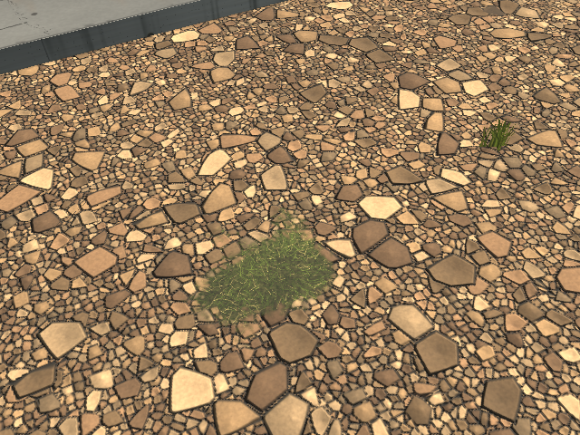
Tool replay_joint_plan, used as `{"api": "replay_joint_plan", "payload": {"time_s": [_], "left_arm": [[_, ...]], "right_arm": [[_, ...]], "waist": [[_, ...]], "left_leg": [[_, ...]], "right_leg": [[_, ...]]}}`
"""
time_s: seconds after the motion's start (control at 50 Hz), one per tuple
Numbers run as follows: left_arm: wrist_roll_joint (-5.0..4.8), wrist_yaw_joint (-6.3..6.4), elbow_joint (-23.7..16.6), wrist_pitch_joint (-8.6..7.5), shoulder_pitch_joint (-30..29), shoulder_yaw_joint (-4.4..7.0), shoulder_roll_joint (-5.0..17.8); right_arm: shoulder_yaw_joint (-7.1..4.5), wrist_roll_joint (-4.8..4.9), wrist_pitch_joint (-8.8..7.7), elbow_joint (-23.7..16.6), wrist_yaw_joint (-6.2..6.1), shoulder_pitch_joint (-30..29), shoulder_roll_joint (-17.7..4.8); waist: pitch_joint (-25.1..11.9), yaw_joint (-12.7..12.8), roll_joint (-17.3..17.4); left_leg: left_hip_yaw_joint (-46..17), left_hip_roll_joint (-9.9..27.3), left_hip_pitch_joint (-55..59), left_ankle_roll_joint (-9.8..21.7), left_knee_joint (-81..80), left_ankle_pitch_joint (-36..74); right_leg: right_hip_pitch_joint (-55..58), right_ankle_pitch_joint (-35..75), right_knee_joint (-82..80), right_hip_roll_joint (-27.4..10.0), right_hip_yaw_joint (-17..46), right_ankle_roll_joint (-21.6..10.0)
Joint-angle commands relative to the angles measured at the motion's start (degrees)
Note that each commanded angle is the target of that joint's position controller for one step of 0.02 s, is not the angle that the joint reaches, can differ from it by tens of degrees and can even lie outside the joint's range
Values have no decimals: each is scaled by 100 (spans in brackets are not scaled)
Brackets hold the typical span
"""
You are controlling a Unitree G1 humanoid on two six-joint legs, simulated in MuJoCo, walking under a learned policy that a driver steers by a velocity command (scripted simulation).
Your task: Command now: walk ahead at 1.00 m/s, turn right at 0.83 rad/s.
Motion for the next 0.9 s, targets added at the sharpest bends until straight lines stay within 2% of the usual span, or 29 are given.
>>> {"api": "replay_joint_plan", "payload": {"time_s": [0.02,0.08,0.12,0.14,0.16,0.18,0.2,0.22,0.24,0.26,0.28,0.3,0.32,0.38,0.44,0.5,0.58,0.62,0.64,0.66,0.68,0.7,0.72,0.74,0.76,0.78,0.8,0.84,0.9], "left_arm": [[56,-98,-364,-16,-37,-47,8],[53,-308,-653,-114,-682,-75,17],[25,-418,-753,-160,-683,12,207],[-28,-431,-746,-144,-411,88,351],[-74,-417,-668,-78,214,195,558],[-75,-371,-447,24,1291,380,940],[-47,-259,-30,101,2716,635,1409],[-26,-141,181,193,2829,702,1513],[233,-233,-190,1,1909,396,1287],[282,-279,-373,-148,1867,299,740],[288,-327,-291,-311,1926,286,626],[231,-367,-301,-419,1580,239,527],[196,-346,-405,-464,1138,233,556],[122,-118,-547,-445,790,186,470],[71,108,-470,-379,1105,153,341],[52,136,-383,-269,1223,205,438],[41,172,-54,-283,1577,193,259],[154,155,-14,-234,1505,257,480],[282,99,-44,-213,1317,269,616],[392,54,-168,-211,849,235,647],[395,26,-291,-273,1012,104,202],[99,-22,-240,-387,1801,-78,-242],[-12,-27,-329,-492,1362,-81,177],[36,-68,-526,-593,381,-110,345],[219,-65,-733,-697,-319,-131,286],[324,-60,-821,-755,-453,-110,245],[338,-68,-823,-768,-398,-113,172],[360,-31,-847,-748,-378,-139,117],[342,-53,-1118,-779,-1114,-223,-2]], "right_arm": [[-27,-37,-126,-645,-95,-960,-530],[-73,6,-42,-631,-195,-654,-844],[-117,5,53,-725,-271,-669,-1124],[-158,22,131,-767,-319,-663,-1294],[-210,69,213,-845,-341,-830,-1475],[-250,135,258,-982,-302,-1157,-1576],[-242,219,224,-1126,-226,-1556,-1469],[-9,265,28,-1288,-141,-2039,-554],[246,283,-310,-1750,-21,-805,265],[224,302,-535,-1969,38,-1373,-279],[145,439,-570,-2117,27,-1853,-479],[138,352,-504,-2059,-40,-1821,-430],[137,228,-413,-2006,-66,-1680,-367],[38,84,-134,-1963,-123,-1627,-484],[126,-6,-97,-2377,-183,-2729,-164],[119,121,-129,-2635,-129,-3304,-7],[-23,268,-220,-2616,-17,-3301,-342],[-158,277,-251,-2534,-3,-2827,-617],[-282,309,-238,-2363,-38,-2082,-853],[-328,335,-182,-2101,-60,-829,-986],[-315,167,-140,-1815,-33,507,-1150],[-348,185,-155,-1451,112,790,-1296],[-211,217,-118,-1568,100,395,-675],[-161,142,-57,-1621,70,191,-487],[-160,90,-47,-1590,125,156,-558],[-137,91,-67,-1572,152,28,-524],[-79,105,-61,-1547,143,-51,-407],[-30,258,-29,-1452,102,-6,-332],[-72,332,21,-1416,-52,53,-522]], "waist": [[840,441,224],[982,259,61],[684,421,277],[426,640,554],[89,1062,899],[-405,1669,1118],[-948,2322,891],[-168,2256,-999],[-1035,591,-2152],[-1534,976,-1170],[-696,843,-231],[-433,495,819],[-183,213,866],[133,55,722],[437,531,381],[345,903,-114],[320,1155,-508],[96,857,-669],[-366,424,-712],[-1044,-309,-734],[-2077,-541,508],[-2235,-19,3233],[-1359,-94,2322],[-704,-246,1186],[-270,-178,180],[-217,64,63],[-170,256,221],[-6,416,479],[383,303,427]], "left_leg": [[-276,1439,-980,527,-1260,1803],[146,1540,-146,285,-1149,2800],[428,1500,222,97,-613,5393],[463,1562,431,102,-90,6834],[434,1692,483,174,697,8023],[319,1773,113,309,1958,8575],[137,1534,-866,291,3824,7679],[5,70,-2565,37,6946,1446],[-1547,-460,-4731,50,8218,-1533],[-2344,-186,-4915,397,7855,-976],[-2204,-40,-5032,500,7265,-700],[-2241,302,-4685,498,6556,-343],[-2280,440,-4221,357,6095,-147],[-2170,701,-3526,-111,4879,63],[-1822,516,-3303,-420,3136,1260],[-1607,123,-2604,-528,1626,2161],[-1591,407,-2865,-309,902,2714],[-1279,258,-2804,48,925,1919],[-1037,54,-2176,296,1009,1523],[-1165,195,-740,551,1315,1345],[-2926,979,1548,1306,1564,-60],[-6402,1966,2530,2069,-228,-2041],[-6923,1933,2283,1826,-572,-3035],[-5976,1741,1524,1641,-472,-2097],[-5404,1428,681,1526,-527,-1088],[-4984,1221,284,1524,-526,-448],[-4630,973,-39,1507,-614,-77],[-4348,831,-448,1601,-709,415],[-4075,786,-1377,1561,-908,590]], "right_leg": [[6,939,-653,-92,-63,2],[-58,1330,-1761,93,-570,-200],[785,1213,-2213,581,-1226,-352],[1263,891,-2134,851,-1460,-395],[1957,395,-1984,1047,-1517,-491],[3260,-116,-1850,1193,-1422,-671],[5225,34,-2464,1214,-954,-920],[5717,294,-3248,866,168,-1251],[6797,-1303,-4086,-41,3659,-2366],[6687,-2821,-5173,-388,4755,-2230],[5889,-2892,-5613,-358,4642,-1921],[5063,-2769,-5528,-251,4213,-1638],[4137,-2361,-5403,-28,3834,-1628],[2921,-1408,-5561,581,2660,-1486],[2382,-550,-5528,975,1960,-1333],[2198,-762,-5335,1173,1810,-983],[3669,-353,-4964,561,1813,-859],[4656,2131,-4426,272,1704,-763],[4966,3858,-3609,299,1486,-675],[4426,4614,-2200,416,1188,-552],[2602,2995,258,947,944,-284],[719,-1977,1706,1773,641,104],[-123,-1871,1789,1236,831,-82],[-163,-1614,1568,1065,734,-152],[59,-1506,1041,999,602,-192],[297,-1385,423,853,627,-165],[583,-1312,-37,773,614,-99],[768,-1377,-822,745,492,132],[1107,-674,-2216,818,259,406]]}}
